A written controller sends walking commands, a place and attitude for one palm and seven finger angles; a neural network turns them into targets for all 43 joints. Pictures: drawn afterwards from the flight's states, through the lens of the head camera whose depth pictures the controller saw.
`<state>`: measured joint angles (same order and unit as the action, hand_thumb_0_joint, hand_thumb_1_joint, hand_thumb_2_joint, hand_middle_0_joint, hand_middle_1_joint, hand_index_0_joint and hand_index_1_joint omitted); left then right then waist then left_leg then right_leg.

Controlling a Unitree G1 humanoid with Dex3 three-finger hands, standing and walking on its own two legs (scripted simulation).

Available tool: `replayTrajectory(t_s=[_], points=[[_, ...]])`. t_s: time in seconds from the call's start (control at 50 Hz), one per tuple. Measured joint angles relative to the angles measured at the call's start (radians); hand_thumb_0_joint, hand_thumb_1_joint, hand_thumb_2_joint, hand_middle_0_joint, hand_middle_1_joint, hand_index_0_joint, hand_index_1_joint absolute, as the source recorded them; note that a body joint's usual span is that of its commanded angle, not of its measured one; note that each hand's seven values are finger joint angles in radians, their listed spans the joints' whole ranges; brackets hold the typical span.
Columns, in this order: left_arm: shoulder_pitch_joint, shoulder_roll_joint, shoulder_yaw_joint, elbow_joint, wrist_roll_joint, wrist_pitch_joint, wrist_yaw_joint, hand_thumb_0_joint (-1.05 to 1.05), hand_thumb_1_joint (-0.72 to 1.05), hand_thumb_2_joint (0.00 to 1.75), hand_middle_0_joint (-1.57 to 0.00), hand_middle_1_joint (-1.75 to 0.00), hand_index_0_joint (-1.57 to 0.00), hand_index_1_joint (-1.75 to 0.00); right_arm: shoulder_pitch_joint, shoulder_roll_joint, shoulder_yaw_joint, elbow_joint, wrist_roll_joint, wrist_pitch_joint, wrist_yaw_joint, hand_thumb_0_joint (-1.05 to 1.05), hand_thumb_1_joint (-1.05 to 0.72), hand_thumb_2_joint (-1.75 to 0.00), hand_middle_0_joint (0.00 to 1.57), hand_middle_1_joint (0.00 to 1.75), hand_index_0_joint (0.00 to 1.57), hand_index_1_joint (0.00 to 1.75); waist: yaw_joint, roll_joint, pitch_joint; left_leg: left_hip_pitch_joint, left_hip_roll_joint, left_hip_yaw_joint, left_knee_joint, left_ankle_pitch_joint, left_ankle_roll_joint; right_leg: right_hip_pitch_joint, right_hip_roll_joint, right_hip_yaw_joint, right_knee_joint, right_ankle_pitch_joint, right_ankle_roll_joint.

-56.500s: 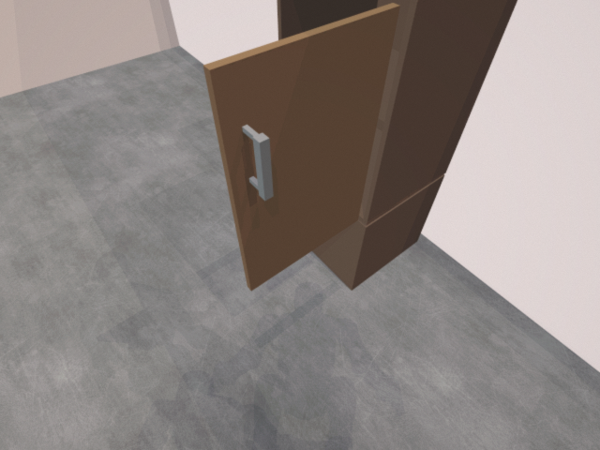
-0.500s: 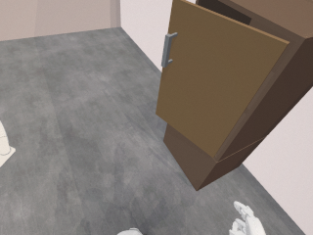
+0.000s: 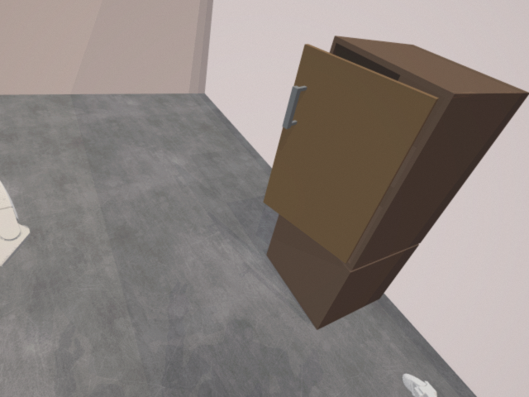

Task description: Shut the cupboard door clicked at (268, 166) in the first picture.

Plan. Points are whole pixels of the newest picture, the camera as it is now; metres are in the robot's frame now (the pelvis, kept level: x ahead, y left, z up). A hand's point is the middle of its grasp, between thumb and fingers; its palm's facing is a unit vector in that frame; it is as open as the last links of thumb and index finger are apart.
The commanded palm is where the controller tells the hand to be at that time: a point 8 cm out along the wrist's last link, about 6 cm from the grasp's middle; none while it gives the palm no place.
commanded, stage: stop stepping back and stand still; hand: left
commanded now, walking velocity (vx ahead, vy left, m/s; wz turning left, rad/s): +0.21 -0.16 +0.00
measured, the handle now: (295, 107) +0.92 +0.05 +0.11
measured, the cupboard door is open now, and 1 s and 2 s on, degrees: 18 18 18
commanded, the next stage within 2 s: none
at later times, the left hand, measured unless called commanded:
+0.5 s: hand out of the picture +0.06 +0.30 +0.22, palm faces +0.60 -0.70 -0.40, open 7.4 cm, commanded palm +0.02 +0.29 +0.21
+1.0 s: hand (26, 271) +0.13 +0.29 +0.19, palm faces +0.43 -0.74 -0.52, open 7.4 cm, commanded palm +0.08 +0.32 +0.21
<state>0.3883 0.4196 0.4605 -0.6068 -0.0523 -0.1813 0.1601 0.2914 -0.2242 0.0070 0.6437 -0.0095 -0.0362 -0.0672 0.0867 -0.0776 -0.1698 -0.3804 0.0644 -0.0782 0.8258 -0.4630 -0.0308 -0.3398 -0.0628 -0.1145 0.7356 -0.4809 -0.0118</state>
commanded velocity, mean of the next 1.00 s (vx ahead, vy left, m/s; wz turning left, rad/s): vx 0.16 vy -0.02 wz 0.00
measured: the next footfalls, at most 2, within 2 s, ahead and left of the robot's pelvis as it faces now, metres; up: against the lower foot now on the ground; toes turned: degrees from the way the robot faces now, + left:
right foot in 0.32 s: -0.13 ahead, -0.08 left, +0.00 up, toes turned -7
left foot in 0.70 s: -0.01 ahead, +0.15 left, +0.00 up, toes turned +5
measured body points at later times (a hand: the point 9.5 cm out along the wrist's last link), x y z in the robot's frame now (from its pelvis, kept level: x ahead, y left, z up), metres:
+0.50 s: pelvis -0.12 -0.01 +0.03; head -0.18 -0.02 +0.48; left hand +0.02 +0.33 +0.24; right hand -0.01 -0.27 -0.07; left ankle -0.06 +0.14 -0.63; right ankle -0.17 -0.08 -0.71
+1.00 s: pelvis -0.05 +0.02 +0.03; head -0.05 +0.00 +0.48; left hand +0.11 +0.33 +0.22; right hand +0.11 -0.19 -0.08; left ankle -0.08 +0.15 -0.70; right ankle -0.09 -0.08 -0.71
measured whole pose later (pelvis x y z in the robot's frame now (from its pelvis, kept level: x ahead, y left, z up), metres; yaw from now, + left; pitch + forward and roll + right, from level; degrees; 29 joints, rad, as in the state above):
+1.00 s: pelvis -0.05 +0.02 +0.03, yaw +1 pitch +1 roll +0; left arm 0.60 0.42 0.42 -0.46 -0.05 -0.18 0.15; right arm 0.22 -0.17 0.02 0.62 0.02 -0.04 -0.04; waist -0.01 0.04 -0.02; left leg -0.31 0.06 0.06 0.66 -0.36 -0.01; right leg -0.21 0.00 -0.08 0.53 -0.35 -0.03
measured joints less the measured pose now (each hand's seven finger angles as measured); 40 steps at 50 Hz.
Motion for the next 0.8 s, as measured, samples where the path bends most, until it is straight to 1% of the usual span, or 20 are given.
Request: replayTrajectory(t_s=[0.04,0.08,0.14,0.2,0.24,0.28,0.3,0.32,0.34,0.36,0.4,0.44,0.48,0.54,0.6,0.64,0.68,0.7,0.74,0.8], points=[[-0.217,-0.041,-0.028,0.142,0.014,0.015,0.024,0.01,0.89,0.90,-0.21,-0.30,-0.21,-0.31,-0.044,0.007,-0.010,0.020,0.006,-0.021,-0.006,0.01,-0.90,-0.89,0.20,0.30,0.20,0.30,-0.035,-0.011,0.091,-0.038,-0.045,-0.011,0.028,0.019,0.035,-0.075,0.013,0.066,0.156,-0.036,0.012],[-0.301,-0.034,-0.024,0.229,0.028,0.036,0.029,0.01,0.90,0.90,-0.20,-0.30,-0.20,-0.31,-0.076,0.048,0.005,0.019,0.004,-0.032,0.002,0.01,-0.90,-0.89,0.20,0.30,0.20,0.30,-0.069,-0.030,0.162,-0.033,-0.056,0.002,-0.008,0.107,0.049,-0.145,0.059,0.110,0.298,0.003,0.015],[-0.145,-0.004,-0.026,0.144,0.022,0.060,0.002,0.02,0.90,0.90,-0.20,-0.30,-0.19,-0.30,-0.063,0.113,0.028,-0.013,-0.003,-0.039,0.044,0.01,-0.90,-0.89,0.20,0.30,0.20,0.30,-0.153,-0.032,0.185,-0.009,-0.039,0.011,-0.135,0.193,0.031,-0.212,0.125,0.104,0.401,0.087,0.009],[0.130,0.020,-0.069,-0.023,0.014,0.029,-0.031,0.02,0.90,0.90,-0.20,-0.30,-0.20,-0.30,-0.009,0.141,0.043,-0.032,-0.007,-0.029,0.064,0.01,-0.90,-0.89,0.20,0.30,0.21,0.30,-0.186,-0.018,0.156,0.016,-0.011,0.030,-0.271,0.202,0.031,-0.173,0.160,0.048,0.302,0.118,0.005],[0.282,0.075,-0.070,-0.095,0.015,-0.001,-0.043,0.02,0.90,0.90,-0.21,-0.30,-0.20,-0.31,0.031,0.138,0.044,-0.035,-0.016,-0.016,0.053,0.01,-0.89,-0.89,0.21,0.30,0.21,0.30,-0.180,0.003,0.126,0.016,0.004,0.034,-0.336,0.206,0.034,-0.077,0.172,-0.005,0.134,0.075,-0.002],[0.369,0.153,-0.024,-0.124,0.013,-0.015,-0.045,0.02,0.89,0.90,-0.21,-0.30,-0.21,-0.31,0.063,0.123,0.036,-0.036,-0.023,-0.004,0.034,0.01,-0.89,-0.89,0.21,0.30,0.21,0.30,-0.160,0.023,0.097,-0.015,0.005,0.038,-0.344,0.191,0.022,0.053,0.174,-0.047,-0.061,0.001,-0.022],[0.383,0.197,0.015,-0.126,0.013,-0.016,-0.042,0.02,0.89,0.90,-0.22,-0.30,-0.21,-0.31,0.073,0.112,0.029,-0.038,-0.022,0.000,0.027,0.01,-0.89,-0.89,0.21,0.30,0.21,0.30,-0.146,0.019,0.084,-0.058,-0.008,0.052,-0.297,0.139,0.017,0.120,0.158,-0.045,-0.155,-0.029,-0.045],[0.377,0.235,0.060,-0.119,0.013,-0.017,-0.035,0.02,0.89,0.90,-0.22,-0.30,-0.21,-0.31,0.075,0.099,0.022,-0.038,-0.017,0.002,0.022,0.01,-0.89,-0.89,0.21,0.30,0.21,0.30,-0.126,0.000,0.070,-0.125,-0.034,0.077,-0.200,0.086,0.016,0.166,0.126,0.000,-0.239,-0.051,-0.081],[0.334,0.229,0.073,-0.088,0.015,-0.023,-0.037,0.02,0.89,0.90,-0.22,-0.30,-0.22,-0.31,0.053,0.073,0.011,-0.011,-0.014,0.007,0.017,0.01,-0.89,-0.89,0.21,0.30,0.21,0.30,-0.098,0.023,0.077,-0.188,-0.029,0.070,-0.070,0.065,0.016,0.148,0.122,0.002,-0.254,0.063,-0.093],[0.282,0.207,0.077,-0.046,0.014,-0.028,-0.039,0.02,0.89,0.90,-0.22,-0.30,-0.22,-0.31,0.027,0.047,0.001,0.026,-0.013,0.014,0.013,0.01,-0.89,-0.89,0.21,0.30,0.21,0.30,-0.082,0.054,0.093,-0.232,-0.024,0.055,0.061,0.072,0.014,0.135,0.126,-0.008,-0.229,0.135,-0.093],[0.196,0.160,0.086,0.061,0.012,-0.040,-0.031,0.01,0.88,0.90,-0.22,-0.30,-0.22,-0.31,0.007,0.018,-0.012,0.082,-0.004,0.023,0.009,0.01,-0.89,-0.89,0.21,0.30,0.20,0.30,-0.072,0.074,0.095,-0.275,-0.021,0.063,0.234,0.104,0.011,0.144,0.114,-0.014,-0.207,0.149,-0.082],[0.141,0.094,0.084,0.171,0.006,-0.031,-0.015,0.01,0.89,0.90,-0.22,-0.30,-0.22,-0.31,0.023,0.003,-0.022,0.086,0.011,0.026,0.001,0.01,-0.90,-0.89,0.20,0.30,0.20,0.30,-0.066,0.068,0.064,-0.275,-0.016,0.088,0.287,0.148,0.012,0.163,0.087,-0.005,-0.218,0.134,-0.074],[0.112,0.013,0.057,0.269,0.002,-0.009,0.001,0.01,0.89,0.90,-0.22,-0.30,-0.21,-0.31,0.036,-0.020,-0.028,0.074,0.016,0.019,-0.011,0.01,-0.90,-0.89,0.20,0.30,0.20,0.30,-0.068,0.075,0.038,-0.254,-0.004,0.108,0.272,0.180,0.014,0.184,0.067,0.000,-0.243,0.137,-0.063],[0.070,-0.093,-0.041,0.347,0.011,0.032,0.013,0.01,0.90,0.90,-0.21,-0.30,-0.21,-0.31,0.039,-0.049,-0.038,0.063,0.015,-0.002,-0.028,0.01,-0.90,-0.89,0.20,0.30,0.20,0.30,-0.069,0.086,0.041,-0.197,0.012,0.133,0.175,0.204,0.021,0.218,0.043,-0.017,-0.268,0.146,-0.043],[0.051,-0.142,-0.149,0.311,0.030,0.047,0.005,0.02,0.90,0.90,-0.20,-0.30,-0.20,-0.31,0.022,-0.047,-0.042,0.060,0.008,-0.025,-0.039,0.01,-0.90,-0.89,0.20,0.30,0.20,0.30,-0.066,0.062,0.077,-0.117,0.023,0.163,0.041,0.199,0.033,0.233,0.028,-0.043,-0.263,0.132,-0.035],[0.065,-0.128,-0.182,0.226,0.037,0.042,-0.002,0.02,0.90,0.90,-0.21,-0.30,-0.20,-0.31,0.001,-0.031,-0.039,0.048,0.004,-0.038,-0.044,0.01,-0.90,-0.89,0.20,0.30,0.20,0.30,-0.064,0.033,0.107,-0.045,0.024,0.176,-0.071,0.191,0.041,0.230,0.026,-0.049,-0.248,0.118,-0.033],[0.098,-0.087,-0.167,0.114,0.033,0.023,-0.002,0.02,0.89,0.90,-0.21,-0.30,-0.21,-0.31,-0.021,-0.018,-0.034,0.016,0.002,-0.052,-0.045,0.01,-0.90,-0.89,0.20,0.30,0.20,0.30,-0.066,0.017,0.134,0.045,0.019,0.178,-0.209,0.210,0.048,0.215,0.035,-0.047,-0.211,0.093,-0.027],[0.115,-0.058,-0.139,0.058,0.027,0.009,0.003,0.02,0.89,0.90,-0.21,-0.30,-0.21,-0.31,-0.035,-0.013,-0.033,-0.004,0.003,-0.060,-0.046,0.01,-0.90,-0.89,0.20,0.30,0.20,0.30,-0.068,0.013,0.148,0.080,0.015,0.175,-0.263,0.228,0.046,0.195,0.038,-0.040,-0.170,0.070,-0.022],[0.119,0.013,-0.063,0.004,0.020,-0.020,0.019,0.02,0.89,0.90,-0.22,-0.30,-0.21,-0.31,-0.078,0.019,-0.035,-0.029,0.005,-0.065,-0.042,0.01,-0.90,-0.89,0.20,0.30,0.20,0.30,-0.076,-0.018,0.188,0.079,0.003,0.190,-0.236,0.200,0.023,0.141,0.026,0.009,-0.047,0.023,-0.013],[0.089,0.088,0.022,0.016,0.013,-0.035,0.021,0.02,0.89,0.90,-0.22,-0.30,-0.21,-0.31,-0.113,0.053,-0.021,-0.048,0.002,-0.073,-0.023,0.01,-0.90,-0.90,0.20,0.29,0.20,0.30,-0.089,0.002,0.210,0.088,0.005,0.184,-0.237,0.181,0.015,0.083,0.050,0.049,0.019,-0.018,0.003]])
